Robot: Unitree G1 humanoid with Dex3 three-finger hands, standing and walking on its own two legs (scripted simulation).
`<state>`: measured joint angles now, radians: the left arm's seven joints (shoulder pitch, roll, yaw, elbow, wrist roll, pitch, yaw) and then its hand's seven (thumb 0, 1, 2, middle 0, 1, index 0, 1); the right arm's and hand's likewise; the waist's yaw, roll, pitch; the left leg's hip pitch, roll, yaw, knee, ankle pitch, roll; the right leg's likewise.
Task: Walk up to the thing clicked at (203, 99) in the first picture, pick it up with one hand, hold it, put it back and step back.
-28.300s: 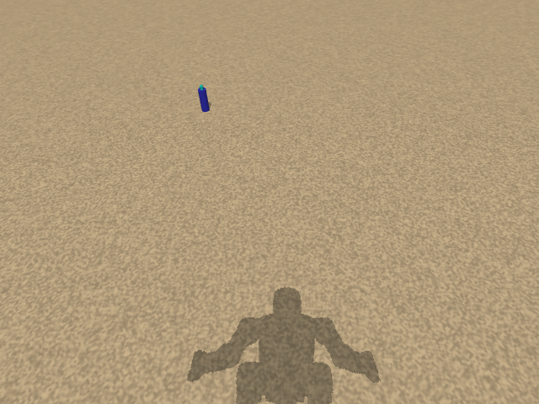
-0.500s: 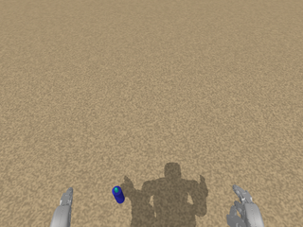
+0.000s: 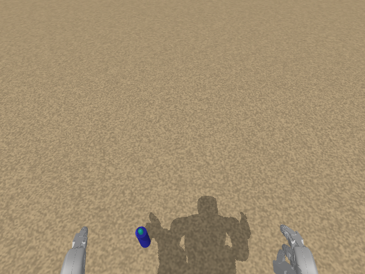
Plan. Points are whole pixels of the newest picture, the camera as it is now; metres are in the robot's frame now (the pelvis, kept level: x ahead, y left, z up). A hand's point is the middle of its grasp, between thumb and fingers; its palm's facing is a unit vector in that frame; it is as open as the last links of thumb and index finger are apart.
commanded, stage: home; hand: left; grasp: from the side
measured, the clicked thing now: (142, 236) +0.41 +0.21 -0.63
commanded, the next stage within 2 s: stand in 0.12 s
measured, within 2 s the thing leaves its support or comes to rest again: neither
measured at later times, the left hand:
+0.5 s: hand (103, 269) +0.17 +0.19 -0.06, palm faces +0.12 -0.95 -0.29, open 13.7 cm
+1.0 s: hand out of the picture +0.03 +0.26 -0.12, palm faces +0.01 -0.94 -0.35, open 7.4 cm
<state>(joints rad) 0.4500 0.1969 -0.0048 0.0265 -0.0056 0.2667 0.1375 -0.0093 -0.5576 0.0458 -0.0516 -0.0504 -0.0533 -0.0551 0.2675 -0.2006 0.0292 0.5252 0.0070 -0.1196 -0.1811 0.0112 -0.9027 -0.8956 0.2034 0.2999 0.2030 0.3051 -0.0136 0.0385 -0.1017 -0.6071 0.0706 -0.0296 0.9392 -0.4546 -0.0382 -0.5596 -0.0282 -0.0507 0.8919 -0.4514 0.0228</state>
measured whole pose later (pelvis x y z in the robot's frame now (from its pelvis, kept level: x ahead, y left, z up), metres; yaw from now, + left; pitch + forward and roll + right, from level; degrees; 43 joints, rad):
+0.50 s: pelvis +0.00 +0.00 +0.00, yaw +0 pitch +7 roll -2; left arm 0.45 0.20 -0.01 0.03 -0.01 0.28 0.14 -0.01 -0.06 0.53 -0.18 -0.25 -0.18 -0.25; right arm 0.27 -0.20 0.03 0.53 0.01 -0.12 -0.18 0.01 -0.90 -0.90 0.20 0.30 0.20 0.30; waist -0.01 0.04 -0.10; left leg -0.60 0.07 -0.03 0.94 -0.45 -0.04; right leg -0.55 -0.03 -0.05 0.89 -0.45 0.02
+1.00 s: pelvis -0.01 +0.01 +0.04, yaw +1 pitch -2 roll -1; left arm 0.25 0.33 0.02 0.96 0.04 0.00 0.02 0.01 0.90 0.90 -0.20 -0.30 -0.20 -0.30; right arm 0.21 -0.31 -0.03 0.99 -0.04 0.01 0.00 0.01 -0.91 -0.89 0.20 0.30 0.20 0.30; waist 0.02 0.00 0.05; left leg -0.27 0.03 -0.01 0.59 -0.28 -0.01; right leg -0.23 -0.06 -0.05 0.56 -0.29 0.04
